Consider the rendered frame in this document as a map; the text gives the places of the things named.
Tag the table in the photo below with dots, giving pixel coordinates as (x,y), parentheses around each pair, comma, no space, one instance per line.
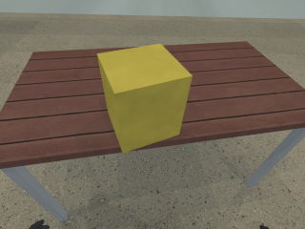
(57,109)

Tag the left robot hand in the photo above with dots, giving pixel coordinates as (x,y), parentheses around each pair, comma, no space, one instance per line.
(38,225)

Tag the carton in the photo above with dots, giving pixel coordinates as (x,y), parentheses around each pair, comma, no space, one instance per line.
(146,91)

